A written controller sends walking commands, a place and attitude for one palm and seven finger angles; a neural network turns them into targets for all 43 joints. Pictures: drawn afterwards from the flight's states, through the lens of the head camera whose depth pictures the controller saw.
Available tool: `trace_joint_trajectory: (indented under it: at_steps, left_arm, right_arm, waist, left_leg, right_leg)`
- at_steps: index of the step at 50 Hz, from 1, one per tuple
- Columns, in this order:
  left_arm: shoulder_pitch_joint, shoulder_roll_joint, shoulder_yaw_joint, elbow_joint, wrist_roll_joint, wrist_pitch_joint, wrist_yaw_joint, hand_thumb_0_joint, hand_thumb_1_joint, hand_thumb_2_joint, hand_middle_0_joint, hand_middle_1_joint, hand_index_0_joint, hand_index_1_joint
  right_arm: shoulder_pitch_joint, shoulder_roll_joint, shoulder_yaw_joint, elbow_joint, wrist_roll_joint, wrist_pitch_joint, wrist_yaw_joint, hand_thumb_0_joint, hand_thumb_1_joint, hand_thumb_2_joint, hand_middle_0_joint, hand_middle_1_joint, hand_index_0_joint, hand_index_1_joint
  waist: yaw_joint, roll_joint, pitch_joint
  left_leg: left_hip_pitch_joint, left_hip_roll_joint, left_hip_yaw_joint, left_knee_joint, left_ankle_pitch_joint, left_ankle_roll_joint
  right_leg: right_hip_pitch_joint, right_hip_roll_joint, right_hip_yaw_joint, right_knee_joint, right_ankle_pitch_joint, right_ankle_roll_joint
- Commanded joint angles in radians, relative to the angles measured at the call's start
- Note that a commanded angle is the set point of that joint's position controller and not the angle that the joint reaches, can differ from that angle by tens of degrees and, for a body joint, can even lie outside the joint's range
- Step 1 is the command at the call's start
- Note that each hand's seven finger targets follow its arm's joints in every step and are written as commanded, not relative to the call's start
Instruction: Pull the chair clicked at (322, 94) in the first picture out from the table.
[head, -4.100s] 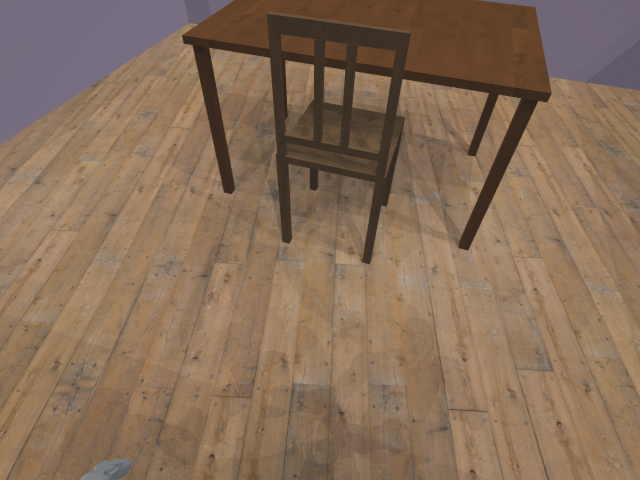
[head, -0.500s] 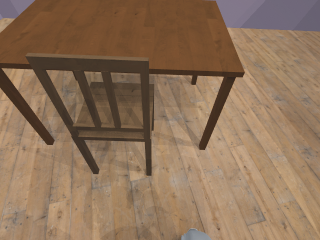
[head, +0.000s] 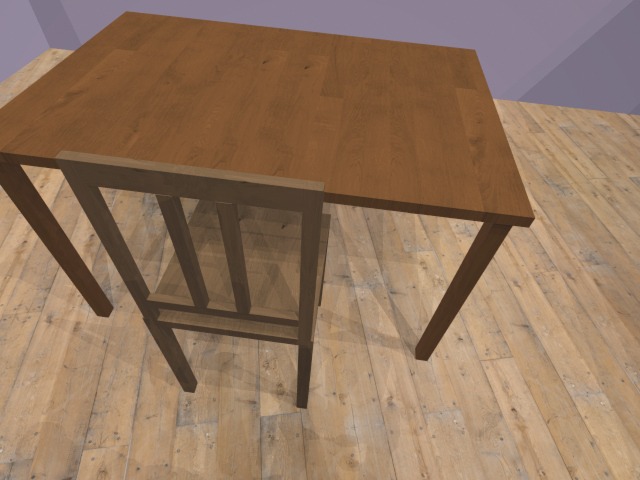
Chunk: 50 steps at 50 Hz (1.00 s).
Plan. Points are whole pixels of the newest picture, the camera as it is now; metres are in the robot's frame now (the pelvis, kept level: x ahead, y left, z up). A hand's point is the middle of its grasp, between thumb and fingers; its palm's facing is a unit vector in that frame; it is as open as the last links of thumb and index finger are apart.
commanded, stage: come to a stop and stand still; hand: left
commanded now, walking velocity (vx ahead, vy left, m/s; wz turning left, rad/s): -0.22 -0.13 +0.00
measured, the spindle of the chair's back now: (187, 256) +0.47 +0.28 -0.07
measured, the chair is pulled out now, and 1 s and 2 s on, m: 0.00 0.00 0.00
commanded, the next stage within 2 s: look again from close up in 0.96 s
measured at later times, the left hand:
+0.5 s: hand out of the picture +0.00 +0.14 -0.16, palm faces +0.00 -0.96 -0.29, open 7.4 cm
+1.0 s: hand out of the picture -0.09 +0.09 -0.17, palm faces +0.05 -0.98 -0.19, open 7.3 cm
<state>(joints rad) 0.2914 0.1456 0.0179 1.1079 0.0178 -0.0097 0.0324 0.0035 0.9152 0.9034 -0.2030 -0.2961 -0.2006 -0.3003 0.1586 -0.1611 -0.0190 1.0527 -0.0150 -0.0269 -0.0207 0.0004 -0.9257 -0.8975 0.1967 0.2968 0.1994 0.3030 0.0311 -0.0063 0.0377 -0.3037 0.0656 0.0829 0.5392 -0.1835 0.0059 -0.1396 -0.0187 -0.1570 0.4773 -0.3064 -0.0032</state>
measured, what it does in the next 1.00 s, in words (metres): walks backwards: right foot, then left foot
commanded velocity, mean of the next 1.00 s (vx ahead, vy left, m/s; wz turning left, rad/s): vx -0.03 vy -0.02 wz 0.00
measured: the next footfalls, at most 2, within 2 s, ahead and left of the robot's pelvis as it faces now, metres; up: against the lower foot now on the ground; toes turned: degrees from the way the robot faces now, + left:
right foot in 0.38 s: -0.01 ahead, -0.15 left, +0.00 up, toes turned -6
left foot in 0.68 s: -0.05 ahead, +0.06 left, +0.00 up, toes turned +2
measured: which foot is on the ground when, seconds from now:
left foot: down 0.00-0.38, up 0.40-0.66, down 0.68-1.00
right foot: down 0.00-0.06, up 0.08-0.36, down 0.38-1.00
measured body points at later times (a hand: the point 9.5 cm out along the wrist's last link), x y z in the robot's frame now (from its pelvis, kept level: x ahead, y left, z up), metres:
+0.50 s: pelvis -0.04 -0.06 +0.00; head -0.04 -0.08 +0.45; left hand +0.00 +0.19 -0.14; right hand -0.01 -0.30 -0.17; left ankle +0.00 +0.09 -0.71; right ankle -0.05 -0.14 -0.73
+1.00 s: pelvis -0.08 -0.07 +0.01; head -0.08 -0.08 +0.46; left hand -0.09 +0.15 -0.15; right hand -0.09 -0.28 -0.16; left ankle -0.09 +0.07 -0.73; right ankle -0.05 -0.14 -0.73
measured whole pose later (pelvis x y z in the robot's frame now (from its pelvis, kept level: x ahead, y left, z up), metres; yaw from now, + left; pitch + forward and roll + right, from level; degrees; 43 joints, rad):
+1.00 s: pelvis -0.08 -0.07 +0.01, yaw +0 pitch -2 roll +0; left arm 0.29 0.14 0.01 1.15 0.01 0.01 0.03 0.01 0.92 0.90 -0.20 -0.30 -0.20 -0.30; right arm 0.30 -0.12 0.01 1.15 -0.02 0.02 -0.03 0.00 -0.91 -0.90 0.20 0.30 0.20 0.30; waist 0.01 0.01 0.02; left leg -0.12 0.05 0.02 0.39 -0.24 -0.03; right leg -0.17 0.03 -0.11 0.38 -0.18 -0.07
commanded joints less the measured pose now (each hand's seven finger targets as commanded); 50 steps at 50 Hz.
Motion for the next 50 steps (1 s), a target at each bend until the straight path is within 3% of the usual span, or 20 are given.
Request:
trace_joint_trajectory:
  at_steps: [1,2,8,10,16,17,18,19,20,21,22,25,29,32,34,36,37,39,45,50]
  left_arm:
    - [0.083,0.07,0.01,-0.03,-0.007,0.013,0.014,0.0,0.9,0.9,-0.2,-0.3,-0.2,-0.3]
    - [0.087,0.086,0.013,-0.025,-0.008,0.02,0.011,0.0,0.9,0.9,-0.2,-0.3,-0.2,-0.3]
    - [0.073,0.104,0.04,-0.061,0.0,0.048,0.007,0.0,0.9,0.9,-0.2,-0.3,-0.2,-0.3]
    - [0.054,0.098,0.045,-0.079,0.002,0.051,0.006,0.0,0.9,0.9,-0.2,-0.3,-0.2,-0.3]
    - [0.099,0.068,0.044,-0.092,0.001,0.045,0.002,0.0,0.9,0.9,-0.2,-0.3,-0.2,-0.3]
    - [0.126,0.077,0.043,-0.077,0.005,0.042,0.002,0.0,0.9,0.9,-0.2,-0.3,-0.2,-0.3]
    - [0.124,0.11,0.045,-0.079,0.013,0.036,0.005,0.0,0.9,0.9,-0.2,-0.3,-0.2,-0.3]
    - [0.07,0.184,0.047,-0.097,0.021,0.025,0.008,0.0,0.9,0.9,-0.2,-0.3,-0.2,-0.3]
    - [0.0,0.222,0.046,-0.126,0.016,0.026,0.006,0.0,0.9,0.9,-0.2,-0.3,-0.2,-0.3]
    - [-0.04,0.217,0.044,-0.138,0.015,0.025,0.006,0.0,0.9,0.9,-0.2,-0.3,-0.2,-0.3]
    - [-0.072,0.202,0.046,-0.14,0.015,0.023,0.009,0.0,0.9,0.9,-0.2,-0.3,-0.2,-0.3]
    - [-0.094,0.161,0.034,-0.127,0.006,0.016,0.006,0.0,0.9,0.9,-0.2,-0.3,-0.2,-0.3]
    - [-0.017,0.16,0.032,-0.093,0.0,0.004,0.003,0.0,0.9,0.9,-0.2,-0.3,-0.2,-0.3]
    - [-0.014,0.144,0.028,-0.063,-0.012,-0.001,0.006,0.0,0.9,0.9,-0.2,-0.3,-0.2,-0.3]
    - [-0.014,0.111,0.018,-0.052,-0.023,-0.004,0.002,0.0,0.9,0.9,-0.2,-0.3,-0.2,-0.3]
    - [-0.016,0.105,0.019,-0.044,-0.02,-0.007,0.002,0.0,0.9,0.9,-0.2,-0.3,-0.2,-0.3]
    - [-0.029,0.12,0.021,-0.028,-0.02,-0.002,0.002,0.0,0.9,0.9,-0.2,-0.3,-0.2,-0.3]
    - [-0.017,0.119,0.018,-0.015,-0.02,-0.003,0.001,0.0,0.9,0.9,-0.2,-0.3,-0.2,-0.3]
    - [0.002,0.109,0.013,0.007,-0.013,0.004,-0.001,0.0,0.9,0.9,-0.2,-0.3,-0.2,-0.3]
    - [0.032,0.095,0.013,0.009,-0.011,0.003,0.002,0.0,0.9,0.9,-0.2,-0.3,-0.2,-0.3]
  right_arm:
    - [0.076,-0.132,-0.019,-0.013,0.008,0.006,-0.02,0.0,-0.9,-0.9,0.2,0.3,0.2,0.3]
    - [0.062,-0.131,-0.02,-0.015,0.011,0.01,-0.026,0.0,-0.9,-0.9,0.2,0.3,0.2,0.3]
    - [0.064,-0.184,-0.062,-0.04,0.001,0.034,-0.045,0.0,-0.9,-0.9,0.2,0.3,0.2,0.3]
    - [0.049,-0.182,-0.071,-0.053,-0.002,0.04,-0.043,0.0,-0.9,-0.9,0.2,0.3,0.2,0.3]
    - [-0.023,-0.173,-0.075,-0.072,-0.007,0.048,-0.018,0.0,-0.9,-0.9,0.2,0.3,0.2,0.3]
    - [-0.022,-0.166,-0.073,-0.069,-0.004,0.052,-0.013,0.0,-0.9,-0.9,0.2,0.3,0.2,0.3]
    - [0.001,-0.129,-0.071,-0.067,0.003,0.055,-0.007,0.0,-0.9,-0.9,0.2,0.3,0.2,0.3]
    - [0.023,-0.063,-0.058,-0.08,0.011,0.062,-0.001,0.0,-0.9,-0.9,0.2,0.3,0.2,0.3]
    - [-0.016,-0.052,-0.047,-0.097,0.007,0.071,0.007,0.0,-0.9,-0.9,0.2,0.3,0.2,0.3]
    - [-0.03,-0.065,-0.051,-0.093,0.003,0.079,0.009,0.0,-0.9,-0.9,0.2,0.3,0.2,0.3]
    - [-0.029,-0.065,-0.051,-0.082,-0.001,0.083,0.009,0.0,-0.9,-0.9,0.2,0.3,0.2,0.3]
    - [0.061,-0.058,-0.042,-0.02,0.002,0.071,0.008,0.0,-0.9,-0.9,0.2,0.3,0.2,0.3]
    - [0.079,-0.047,-0.024,-0.004,0.003,0.054,-0.002,0.0,-0.9,-0.9,0.2,0.3,0.2,0.3]
    - [0.141,-0.04,-0.01,0.033,0.002,0.04,-0.013,0.0,-0.9,-0.9,0.2,0.3,0.2,0.3]
    - [0.155,-0.073,-0.004,0.053,-0.002,0.023,-0.02,0.0,-0.9,-0.9,0.2,0.3,0.2,0.3]
    - [0.158,-0.089,-0.002,0.062,-0.002,0.021,-0.026,0.0,-0.9,-0.9,0.2,0.3,0.2,0.3]
    - [0.153,-0.072,0.002,0.075,0.0,0.018,-0.025,0.0,-0.9,-0.9,0.2,0.3,0.2,0.3]
    - [0.151,-0.064,0.006,0.076,0.001,0.02,-0.023,0.0,-0.9,-0.9,0.2,0.3,0.2,0.3]
    - [0.2,-0.048,0.008,0.083,-0.001,0.035,-0.021,0.0,-0.9,-0.9,0.2,0.3,0.2,0.3]
    - [0.236,-0.04,0.009,0.084,-0.003,0.036,-0.019,0.0,-0.9,-0.9,0.2,0.3,0.2,0.3]
  waist:
    - [-0.008,0.181,0.002]
    - [-0.009,0.233,0.004]
    - [-0.037,0.165,-0.129]
    - [-0.04,0.097,-0.151]
    - [-0.005,0.158,-0.138]
    - [0.006,0.123,-0.128]
    - [0.004,0.012,-0.102]
    - [-0.026,-0.21,-0.054]
    - [-0.019,-0.264,0.007]
    - [-0.018,-0.221,0.011]
    - [-0.023,-0.254,0.057]
    - [-0.054,-0.133,0.066]
    - [-0.02,-0.093,0.017]
    - [-0.035,-0.035,-0.017]
    - [-0.019,0.06,-0.044]
    - [-0.013,0.023,-0.055]
    - [-0.015,0.103,-0.053]
    - [-0.011,0.106,-0.049]
    - [-0.023,-0.033,0.087]
    - [-0.03,-0.034,0.086]
  left_leg:
    - [0.136,0.206,-0.164,-0.179,0.586,0.083]
    - [0.13,0.208,-0.179,-0.215,0.575,0.095]
    - [0.286,0.3,-0.196,-0.165,0.785,0.208]
    - [0.293,0.299,-0.18,-0.144,0.744,0.212]
    - [0.095,0.23,-0.134,-0.162,0.265,0.133]
    - [0.032,0.191,-0.114,-0.132,0.124,0.098]
    - [-0.018,0.117,-0.076,-0.06,-0.023,0.049]
    - [-0.097,0.007,-0.002,0.047,-0.214,-0.016]
    - [-0.068,-0.022,-0.018,0.148,-0.298,-0.023]
    - [-0.028,-0.013,-0.059,0.235,-0.313,-0.017]
    - [-0.051,-0.009,-0.087,0.278,-0.286,-0.006]
    - [-0.046,-0.013,-0.078,0.317,-0.202,-0.007]
    - [-0.008,-0.01,-0.061,0.11,-0.204,-0.021]
    - [0.122,0.001,-0.083,-0.129,-0.048,-0.017]
    - [0.166,0.071,-0.154,-0.178,0.147,0.01]
    - [0.135,0.072,-0.135,-0.158,0.122,0.007]
    - [0.123,0.066,-0.132,-0.183,0.12,0.004]
    - [0.104,0.061,-0.126,-0.213,0.058,-0.001]
    - [0.077,0.026,-0.102,-0.229,-0.091,0.002]
    - [0.089,0.014,-0.092,-0.217,-0.102,0.006]
  right_leg:
    - [-0.085,-0.063,0.072,-0.01,0.019,0.024]
    - [-0.079,-0.059,0.077,0.038,-0.022,0.026]
    - [-0.25,-0.031,0.159,0.434,-0.243,0.025]
    - [-0.273,-0.025,0.171,0.469,-0.227,0.029]
    - [-0.079,-0.026,0.121,0.148,-0.052,0.021]
    - [-0.007,-0.021,0.104,0.025,0.056,0.023]
    - [0.017,-0.06,0.159,-0.113,0.111,0.018]
    - [-0.043,-0.229,0.371,-0.217,0.057,-0.042]
    - [-0.193,-0.314,0.414,-0.279,0.03,-0.112]
    - [-0.272,-0.314,0.404,-0.303,-0.089,-0.148]
    - [-0.296,-0.278,0.394,-0.299,-0.099,-0.145]
    - [-0.226,-0.212,0.282,-0.245,0.07,-0.138]
    - [-0.075,-0.206,0.271,-0.187,0.223,-0.147]
    - [-0.058,-0.184,0.271,-0.153,0.252,-0.102]
    - [-0.041,-0.105,0.213,-0.13,0.251,-0.038]
    - [0.006,-0.093,0.215,-0.149,0.272,-0.008]
    - [0.033,-0.101,0.196,-0.133,0.277,-0.015]
    - [0.059,-0.096,0.197,-0.152,0.229,-0.023]
    - [-0.051,-0.094,0.229,-0.251,-0.028,-0.018]
    - [-0.092,-0.095,0.239,-0.269,-0.09,-0.019]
